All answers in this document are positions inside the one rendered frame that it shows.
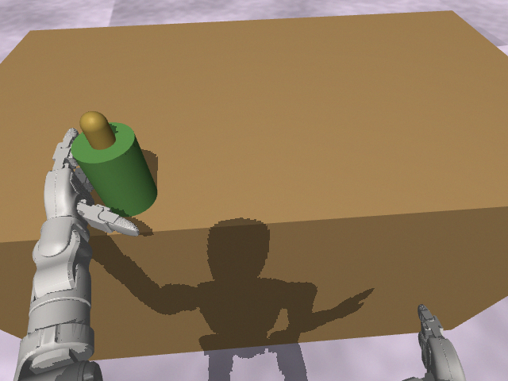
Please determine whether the left robot arm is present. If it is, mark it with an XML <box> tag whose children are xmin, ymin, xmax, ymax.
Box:
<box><xmin>13</xmin><ymin>216</ymin><xmax>103</xmax><ymax>381</ymax></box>

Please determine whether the right robot hand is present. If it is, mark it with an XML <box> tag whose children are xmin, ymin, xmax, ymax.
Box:
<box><xmin>402</xmin><ymin>304</ymin><xmax>466</xmax><ymax>381</ymax></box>

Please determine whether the left robot hand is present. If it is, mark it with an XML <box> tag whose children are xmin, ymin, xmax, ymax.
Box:
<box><xmin>44</xmin><ymin>128</ymin><xmax>140</xmax><ymax>237</ymax></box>

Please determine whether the bottle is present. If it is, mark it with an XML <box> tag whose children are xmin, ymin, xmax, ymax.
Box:
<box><xmin>71</xmin><ymin>111</ymin><xmax>157</xmax><ymax>217</ymax></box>

